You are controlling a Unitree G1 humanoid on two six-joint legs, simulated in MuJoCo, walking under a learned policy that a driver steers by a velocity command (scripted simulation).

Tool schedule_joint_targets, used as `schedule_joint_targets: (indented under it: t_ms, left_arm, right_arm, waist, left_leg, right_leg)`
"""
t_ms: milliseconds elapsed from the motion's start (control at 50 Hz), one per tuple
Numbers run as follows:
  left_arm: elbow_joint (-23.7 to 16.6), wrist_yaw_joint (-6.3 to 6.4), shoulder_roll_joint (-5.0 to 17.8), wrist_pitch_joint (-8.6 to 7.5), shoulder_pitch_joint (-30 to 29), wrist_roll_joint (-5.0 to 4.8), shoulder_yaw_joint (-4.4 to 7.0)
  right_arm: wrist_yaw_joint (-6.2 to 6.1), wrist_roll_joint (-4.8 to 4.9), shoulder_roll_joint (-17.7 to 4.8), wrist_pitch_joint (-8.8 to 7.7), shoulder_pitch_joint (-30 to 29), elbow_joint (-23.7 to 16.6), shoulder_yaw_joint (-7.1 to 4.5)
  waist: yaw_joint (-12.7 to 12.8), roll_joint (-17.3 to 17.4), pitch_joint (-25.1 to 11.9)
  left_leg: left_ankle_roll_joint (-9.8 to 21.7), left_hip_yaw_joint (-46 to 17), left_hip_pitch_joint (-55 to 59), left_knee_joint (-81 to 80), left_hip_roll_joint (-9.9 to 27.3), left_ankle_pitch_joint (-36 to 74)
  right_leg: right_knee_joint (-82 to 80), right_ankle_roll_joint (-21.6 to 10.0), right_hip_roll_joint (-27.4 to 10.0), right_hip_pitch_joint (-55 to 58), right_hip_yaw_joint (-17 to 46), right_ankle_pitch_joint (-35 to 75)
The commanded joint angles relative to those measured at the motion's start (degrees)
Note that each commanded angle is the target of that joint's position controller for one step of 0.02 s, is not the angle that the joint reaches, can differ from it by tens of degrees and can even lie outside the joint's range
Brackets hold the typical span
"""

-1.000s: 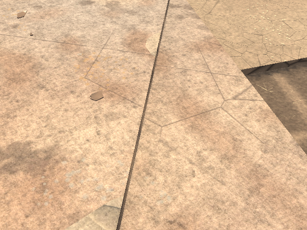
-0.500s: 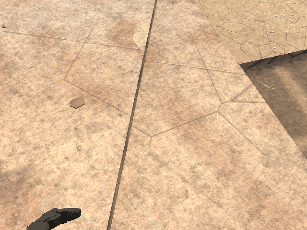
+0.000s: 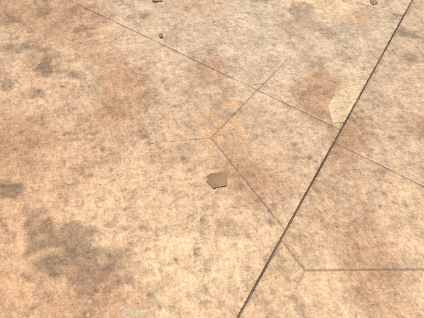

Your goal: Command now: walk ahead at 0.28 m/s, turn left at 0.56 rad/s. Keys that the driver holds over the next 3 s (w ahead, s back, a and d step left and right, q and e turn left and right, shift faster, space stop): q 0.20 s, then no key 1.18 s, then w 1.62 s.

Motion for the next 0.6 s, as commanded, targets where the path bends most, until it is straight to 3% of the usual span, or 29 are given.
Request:
schedule_joint_targets:
  t_ms: [20, 40, 60, 80, 100, 120, 140, 160, 180, 200, 220, 240, 260, 280, 300, 320, 340, 360, 380, 400, 420, 440, 460, 480, 500, 540, 560, 600]
  left_arm:
    - [0.06, 1.04, 12.25, 1.58, 9.89, -4.44, 2.11]
    - [-3.45, -0.43, 12.95, 0.92, -1.08, -3.94, 2.9]
    - [-8.1, -0.81, 9.2, -0.15, -4.77, -4.15, 2.74]
    - [-11.2, -1.75, 3.23, -1.59, -2.99, -5.38, 1.32]
    - [-12.42, -1.72, 3.52, -1.4, -5.38, -6.78, 0.94]
    - [-13.16, -1.13, 6.34, -0.8, -8.53, -4.5, 1.82]
    - [-14.38, -1.26, 8.62, -0.22, -10.27, -2.33, 2.62]
    - [-15.24, -1.75, 9.94, 0.52, -9.79, -1.06, 3.08]
    - [-16.2, -2.23, 9.49, 1.22, -7.59, -1.33, 3.14]
    - [-15.98, -2.56, 8.51, 1.42, -4.64, -1.81, 2.79]
    - [-14.65, -2.53, 7.94, 1.3, 0.25, -2.24, 2.61]
    - [-12.71, -1.99, 8.23, 1.47, 5.34, -2.08, 2.88]
    - [-10.84, -1.23, 8.78, 1.83, 10.7, -1.74, 3.42]
    - [-8.84, -0.58, 8.97, 2.11, 17.44, -1.55, 3.99]
    - [-6.59, -0.06, 9.53, 2.08, 24.9, -1.4, 4.46]
    - [-6.41, -0.17, 12.84, 1.02, 24.76, -0.59, 4.53]
    - [-10.09, -0.76, 16.93, 0.4, 14.77, 0.18, 3.96]
    - [-14.48, -1.74, 17.13, 1.04, 2.94, -1.22, 4.33]
    - [-17.27, -1.44, 15.03, 2.05, -6.91, -2.43, 4.04]
    - [-18.8, -1.16, 10.86, 2.91, -11.03, -2.47, 2.78]
    - [-18.69, -0.66, 8.88, 3.17, -10.62, -1.66, 1.96]
    - [-18.05, -0.26, 9.57, 3.52, -9.21, -1.15, 2.07]
    - [-17.15, -0.2, 8.93, 2.85, -11.04, -0.23, 1.98]
    - [-16.28, 0.1, 8.05, 2.7, -9.61, -0.94, 1.94]
    - [-15.25, 0.48, 7.36, 2.74, -8.85, -1.5, 1.73]
    - [-14.24, 0.87, 7.15, 3.1, -9.46, -1.45, 1.81]
    - [-13.66, 1.01, 7.47, 3.57, -9.33, -1.64, 2.05]
    - [-12.75, 1.33, 6.77, 4.54, -7.61, -2.48, 2.03]
  right_arm:
    - [0.13, -0.48, -6.82, -1.65, 11.82, 1.08, -2.09]
    - [-1.63, -0.33, -8.77, -0.65, 18.02, 4.64, -2.59]
    - [-2.6, -2.45, -16.23, -0.26, 20.93, 4.85, -3.7]
    - [-3.35, -1.87, -21.42, 0.11, 29.45, 5.33, -4.78]
    - [-3.85, -0.12, -20.07, 0.37, 27.24, 5.26, -4.93]
    - [-3.97, 0.64, -16.38, 0.63, 19.69, 3.7, -4.11]
    - [-4.1, 0.6, -13.5, 0.8, 14.39, 2.41, -3.23]
    - [-4.03, 0.9, -12.42, 0.91, 10.8, 1.6, -2.7]
    - [-4.0, 1.26, -13.24, 0.82, 6.36, 0.22, -2.62]
    - [-3.78, 0.88, -14.29, 0.72, 1.8, -1.06, -2.85]
    - [-3.44, 0.45, -14.79, 0.34, -0.57, -1.77, -3.19]
    - [-3.08, 0.35, -14.77, -0.23, 0.07, -1.61, -3.54]
    - [-2.77, 0.93, -14.12, -1.14, 0.67, -1.37, -3.54]
    - [-2.52, 1.88, -14.03, -1.9, -1.08, -1.23, -3.49]
    - [-2.09, 3.01, -13.3, -2.43, -4.1, -1.02, -3.02]
    - [-1.89, 3.5, -7.4, -1.98, -1.07, 0.12, -1.7]
    - [-3.14, 3.95, -1.05, -0.12, 17.62, 1.77, -0.5]
    - [-3.93, 3.29, -3.14, 1.13, 25.96, 4.78, -0.51]
    - [-3.97, 1.7, -7.39, 2.5, 24.75, 4.57, -1.0]
    - [-3.81, -0.56, -10.31, 3.43, 17.4, 2.77, -1.33]
    - [-3.37, -0.93, -11.12, 4.24, 13.27, 1.54, -1.63]
    - [-2.89, -0.75, -10.52, 5.07, 12.56, 1.15, -1.45]
    - [-4.13, 5.07, -10.17, 5.56, 11.66, 1.64, -1.97]
    - [-4.86, 5.0, -9.02, 5.64, 12.97, 1.91, -1.28]
    - [-5.48, 3.94, -8.32, 5.36, 13.96, 2.27, -1.12]
    - [-6.16, 2.73, -6.36, 4.84, 13.08, 2.16, -0.29]
    - [-6.42, 2.37, -5.34, 4.65, 11.32, 1.21, 0.24]
    - [-6.58, 2.67, -5.19, 3.93, 7.03, 1.12, 0.84]
  waist:
    - [-6.15, -4.18, -12.82]
    - [-11.79, -6.82, -8.36]
    - [-9.41, -1.7, -8.12]
    - [-10.78, 4.04, -17.83]
    - [-13.16, 8.03, -16.62]
    - [-10.65, 6.53, -7.04]
    - [-8.81, 7.46, -2.67]
    - [-6.28, 6.4, -0.07]
    - [-2.78, 7.16, 2.39]
    - [-0.13, 6.71, 2.4]
    - [1.65, 7.28, 0.11]
    - [2.01, 9.12, -3.31]
    - [2.96, 10.28, -7.04]
    - [6.65, 9.83, -9.64]
    - [11.92, 6.47, -10.89]
    - [11.0, -7.69, -9.51]
    - [-1.79, -15.9, -16.92]
    - [-7.76, -9.46, -18.65]
    - [-10.34, -6.01, -15.25]
    - [-8.22, -1.53, -8.34]
    - [-6.37, -1.66, -4.51]
    - [-5.4, -3.24, -2.43]
    - [-5.35, -1.89, -2.03]
    - [-4.83, -2.7, -1.15]
    - [-5.01, -1.87, -0.42]
    - [-5.08, -2.09, -0.06]
    - [-4.59, -4.5, 0.17]
    - [-1.84, -5.06, 0.48]
  left_leg:
    - [-2.15, 1.82, 32.91, -36.09, -3.45, 42.87]
    - [-1.39, -6.53, 45.54, -45.1, 2.36, 54.85]
    - [-1.48, -14.52, 63.78, -28.99, 13.67, 91.01]
    - [5.46, -19.37, 74.1, -13.81, 26.99, 136.12]
    - [10.44, -18.79, 65.86, -20.68, 26.01, 113.87]
    - [7.17, -17.06, 55.26, -25.58, 19.32, 89.03]
    - [5.06, -15.24, 48.32, -27.88, 14.38, 77.28]
    - [4.07, -12.45, 39.09, -29.93, 10.83, 76.38]
    - [3.1, -9.92, 28.47, -32.13, 8.86, 73.56]
    - [1.67, -7.65, 20.32, -32.44, 6.87, 69.9]
    - [-0.09, -5.2, 16.15, -30.33, 4.93, 66.75]
    - [-0.96, -5.16, 14.89, -27.03, 4.44, 65.4]
    - [-2.0, -6.44, 13.69, -23.27, 4.85, 66.48]
    - [-4.02, -6.91, 12.09, -17.47, 4.33, 66.04]
    - [-6.25, -6.7, 9.98, -6.89, 1.25, 58.5]
    - [-8.65, -3.47, 4.03, 16.72, -9.05, 10.24]
    - [-8.71, -15.3, 4.82, 35.67, -13.22, -1.92]
    - [-8.19, -18.03, 8.85, 39.63, -8.58, 4.14]
    - [-8.53, -12.3, 7.01, 40.57, -4.94, 5.38]
    - [-8.37, -8.92, 5.34, 37.3, -1.97, 4.8]
    - [-7.92, -8.69, 4.81, 33.68, -1.4, 5.0]
    - [-7.51, -7.39, 5.8, 33.28, -1.89, 6.46]
    - [-8.92, -8.49, 6.67, 31.45, 0.9, 6.03]
    - [-9.46, -6.91, 7.21, 29.21, 1.06, 6.13]
    - [-9.92, -6.65, 7.93, 24.57, 1.71, 6.23]
    - [-10.52, -5.88, 10.12, 10.31, 3.21, 4.42]
    - [-10.39, -6.02, 9.31, 5.19, 3.52, -1.58]
    - [-9.61, -7.29, 10.35, -15.57, 3.88, -2.7]
  right_leg:
    - [31.3, -2.39, -4.37, -1.87, 5.03, 58.13]
    - [43.74, -1.51, -0.17, -23.59, 5.06, 8.86]
    - [55.68, -1.83, 1.04, -48.06, 9.59, -19.02]
    - [61.53, -1.48, 0.36, -54.7, 12.36, -24.32]
    - [60.16, -0.1, 1.54, -56.77, 14.62, -13.51]
    - [57.7, 0.67, 0.13, -57.81, 15.03, -9.82]
    - [55.45, 1.12, 0.59, -57.92, 14.64, -9.87]
    - [50.43, 1.71, 2.01, -52.92, 13.42, -9.53]
    - [41.13, 2.15, 3.17, -45.36, 13.47, -8.07]
    - [31.17, 1.98, 4.75, -35.65, 12.48, -2.52]
    - [22.19, 1.41, 6.7, -25.61, 10.75, 6.49]
    - [18.28, 0.85, 9.25, -17.43, 8.36, 13.48]
    - [17.1, 0.01, 10.98, -9.08, 7.26, 18.7]
    - [13.78, -0.47, 11.23, -0.48, 7.25, 25.2]
    - [7.84, -1.12, 9.24, 7.18, 7.25, 33.96]
    - [3.28, -5.49, -2.5, 8.68, 18.13, 64.63]
    - [1.09, -11.56, -16.18, 5.4, 39.71, 90.1]
    - [0.03, -15.38, -18.98, -0.58, 42.72, 76.56]
    - [-3.24, -18.33, -18.7, -7.96, 42.71, 41.01]
    - [-7.23, -16.06, -13.25, -15.92, 40.36, 14.06]
    - [-8.86, -13.97, -9.09, -19.86, 34.98, 1.94]
    - [-9.97, -13.54, -7.18, -22.91, 31.07, -0.69]
    - [-9.94, -11.94, -5.63, -23.01, 28.24, -4.35]
    - [-10.88, -11.78, -4.5, -23.31, 26.83, -4.33]
    - [-11.17, -12.13, -3.92, -23.23, 25.59, -3.19]
    - [-10.97, -12.4, -3.43, -21.61, 23.37, 0.02]
    - [-11.0, -12.46, -4.67, -18.91, 24.78, -1.14]
    - [-9.2, -12.33, -5.17, -9.87, 28.7, 2.26]
Next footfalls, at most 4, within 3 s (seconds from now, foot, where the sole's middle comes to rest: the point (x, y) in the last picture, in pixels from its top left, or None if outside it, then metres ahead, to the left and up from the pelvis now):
0.06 left None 0.01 0.10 -0.78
0.32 right None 0.36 -0.08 -0.78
0.64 left None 0.15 0.04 -0.78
1.80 right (286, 294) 0.52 -0.15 -0.78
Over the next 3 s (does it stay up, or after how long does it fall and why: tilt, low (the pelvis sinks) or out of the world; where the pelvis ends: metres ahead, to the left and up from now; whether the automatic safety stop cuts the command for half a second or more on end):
stays up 1.09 0.06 0.08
